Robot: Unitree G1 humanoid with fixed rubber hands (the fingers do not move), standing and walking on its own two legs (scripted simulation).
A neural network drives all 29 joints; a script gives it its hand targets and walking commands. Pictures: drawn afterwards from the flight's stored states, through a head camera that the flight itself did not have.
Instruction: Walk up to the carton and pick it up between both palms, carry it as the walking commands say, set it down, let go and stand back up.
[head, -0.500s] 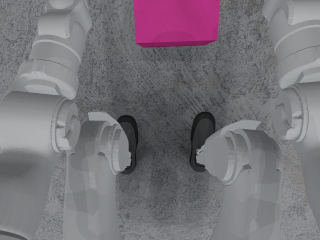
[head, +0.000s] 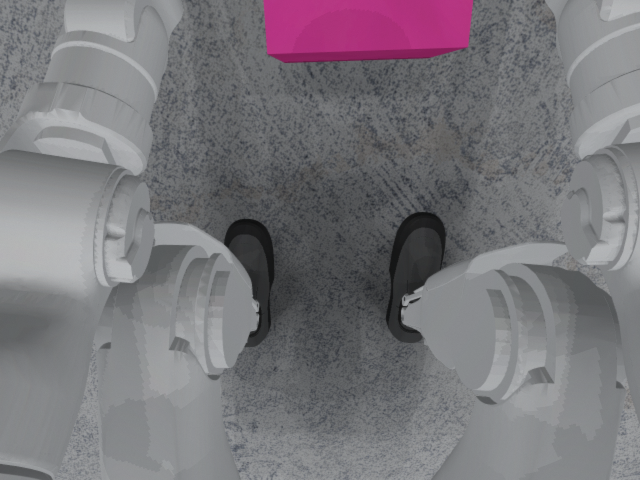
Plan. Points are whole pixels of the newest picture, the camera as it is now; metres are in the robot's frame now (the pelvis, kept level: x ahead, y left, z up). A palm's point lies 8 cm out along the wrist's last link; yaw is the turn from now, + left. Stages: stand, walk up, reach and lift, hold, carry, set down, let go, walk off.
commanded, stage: reach and lift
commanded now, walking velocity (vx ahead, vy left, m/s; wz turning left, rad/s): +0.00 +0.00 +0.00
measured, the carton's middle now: out of the picture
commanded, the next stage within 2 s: none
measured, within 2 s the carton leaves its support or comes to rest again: leaves its support in 1.32 s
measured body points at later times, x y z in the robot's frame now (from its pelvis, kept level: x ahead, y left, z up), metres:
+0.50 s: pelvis +0.00 +0.00 +0.01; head +0.39 -0.02 +0.21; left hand +0.56 +0.12 -0.20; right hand +0.57 -0.17 -0.20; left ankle +0.11 +0.12 -0.32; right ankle +0.12 -0.13 -0.32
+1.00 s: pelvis +0.00 -0.01 -0.01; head +0.39 -0.02 +0.22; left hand +0.57 +0.12 -0.20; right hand +0.58 -0.16 -0.20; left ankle +0.11 +0.12 -0.32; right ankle +0.12 -0.13 -0.32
